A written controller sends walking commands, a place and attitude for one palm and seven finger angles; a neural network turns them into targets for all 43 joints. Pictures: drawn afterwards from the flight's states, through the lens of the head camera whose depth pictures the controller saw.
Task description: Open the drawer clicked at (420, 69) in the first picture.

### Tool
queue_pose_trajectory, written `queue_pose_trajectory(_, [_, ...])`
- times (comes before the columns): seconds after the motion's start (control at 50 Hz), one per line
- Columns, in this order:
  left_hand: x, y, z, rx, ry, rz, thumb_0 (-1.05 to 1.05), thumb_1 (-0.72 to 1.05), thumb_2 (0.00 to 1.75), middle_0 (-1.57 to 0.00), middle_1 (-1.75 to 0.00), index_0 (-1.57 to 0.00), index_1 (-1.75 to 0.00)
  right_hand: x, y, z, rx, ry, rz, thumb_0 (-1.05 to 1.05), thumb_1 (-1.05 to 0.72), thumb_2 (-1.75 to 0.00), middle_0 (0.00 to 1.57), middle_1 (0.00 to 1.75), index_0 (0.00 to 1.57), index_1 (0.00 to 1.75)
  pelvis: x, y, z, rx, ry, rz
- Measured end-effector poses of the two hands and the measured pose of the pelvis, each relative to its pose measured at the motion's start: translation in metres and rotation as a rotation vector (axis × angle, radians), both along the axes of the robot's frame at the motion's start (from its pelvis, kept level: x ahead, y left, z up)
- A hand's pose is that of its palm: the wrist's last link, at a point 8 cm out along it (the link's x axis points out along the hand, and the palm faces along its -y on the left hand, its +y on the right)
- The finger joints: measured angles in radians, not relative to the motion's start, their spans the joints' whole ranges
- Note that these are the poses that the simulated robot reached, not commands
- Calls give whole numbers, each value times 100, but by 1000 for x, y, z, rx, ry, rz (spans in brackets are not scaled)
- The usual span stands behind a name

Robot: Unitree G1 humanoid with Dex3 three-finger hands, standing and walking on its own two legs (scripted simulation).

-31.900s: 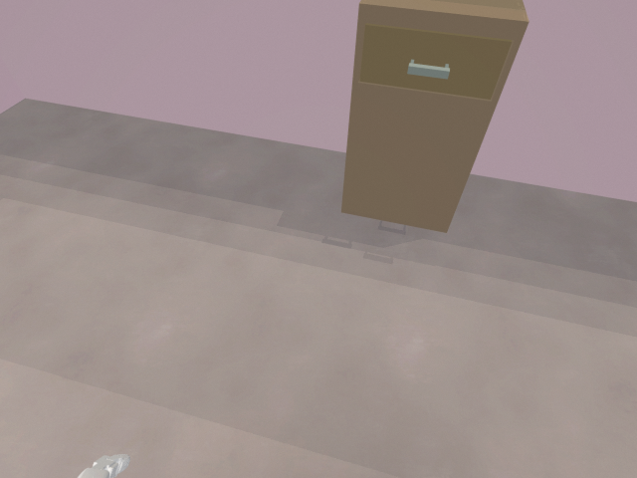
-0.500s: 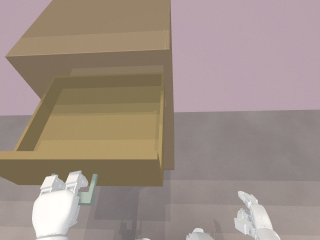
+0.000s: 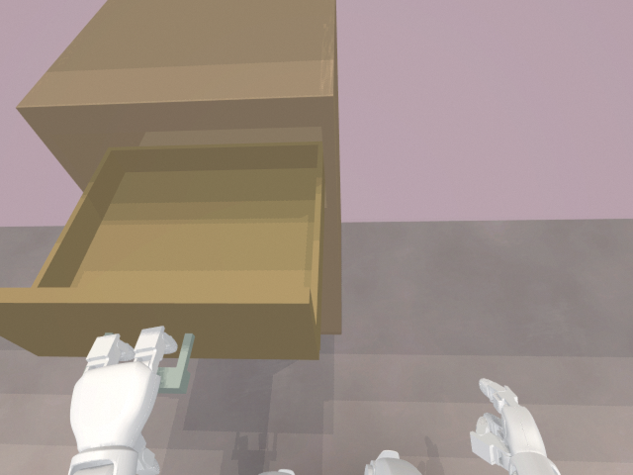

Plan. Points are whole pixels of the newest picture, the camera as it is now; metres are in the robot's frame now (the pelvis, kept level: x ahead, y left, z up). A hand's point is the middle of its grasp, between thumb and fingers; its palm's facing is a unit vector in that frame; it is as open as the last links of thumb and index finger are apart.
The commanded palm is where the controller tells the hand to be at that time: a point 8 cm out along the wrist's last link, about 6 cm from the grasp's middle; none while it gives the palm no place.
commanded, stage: lift the hand off the handle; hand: left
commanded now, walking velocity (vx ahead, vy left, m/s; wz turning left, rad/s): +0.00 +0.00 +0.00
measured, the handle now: (141, 360) +0.24 +0.25 +0.00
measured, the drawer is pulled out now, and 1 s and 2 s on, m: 0.30 0.30 0.30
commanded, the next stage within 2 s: draw the hand back to the body in 1.42 s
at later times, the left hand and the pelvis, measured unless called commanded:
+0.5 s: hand (124, 390) +0.20 +0.25 +0.02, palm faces +0.01 -0.07 -1.00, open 13.4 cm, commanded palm +0.18 +0.25 +0.09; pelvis +0.00 +0.00 +0.02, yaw +0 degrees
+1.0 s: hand (96, 367) +0.21 +0.25 +0.09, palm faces +0.03 -0.09 -1.00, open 13.2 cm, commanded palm +0.18 +0.25 +0.16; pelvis +0.02 +0.01 +0.04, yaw +0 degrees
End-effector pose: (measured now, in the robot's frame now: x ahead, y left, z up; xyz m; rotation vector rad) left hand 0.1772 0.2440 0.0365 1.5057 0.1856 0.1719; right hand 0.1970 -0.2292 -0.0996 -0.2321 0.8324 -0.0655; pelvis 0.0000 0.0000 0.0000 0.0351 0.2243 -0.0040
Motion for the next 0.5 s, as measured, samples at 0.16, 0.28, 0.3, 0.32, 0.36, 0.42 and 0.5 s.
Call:
queue_pose_trajectory(0.16, [3,1,2,4,2,-7,0,-49,30,-31,-120,-35,-124,-6,5,-2,12,13,-4,1,-90,-90,20,30,20,30,-3,0,2,0,-5,2])
queue_pose_trajectory(0.28, [4,3,13,0,7,-7,0,-49,30,-32,-120,-36,-123,-7,6,4,19,-2,-16,1,-90,-90,20,30,20,30,-4,0,6,-2,-26,1])
queue_pose_trajectory(0.3, [4,3,16,-1,4,-6,0,-49,30,-32,-120,-37,-123,-6,6,5,19,-6,-18,1,-90,-90,20,30,20,30,-3,1,7,-3,-31,2])
queue_pose_trajectory(0.32, [4,3,19,-3,-1,-6,0,-49,30,-32,-120,-37,-123,-6,6,7,18,-10,-18,1,-90,-90,20,30,20,30,-3,1,8,-3,-36,2])
queue_pose_trajectory(0.36, [4,4,24,-4,-5,-6,0,-49,30,-32,-120,-38,-123,-5,6,10,16,-16,-17,1,-90,-90,20,30,20,30,-2,1,11,-3,-45,2])
queue_pose_trajectory(0.42, [4,5,30,-10,-5,-6,0,-49,30,-32,-120,-39,-122,-2,6,16,12,-23,-13,1,-90,-90,20,30,20,30,-1,1,14,-4,-57,1])
queue_pose_trajectory(0.5, [4,7,40,-16,-10,-6,0,-49,30,-32,-120,-40,-122,3,7,23,8,-35,-6,1,-90,-90,20,30,20,30,1,2,19,-7,-74,2])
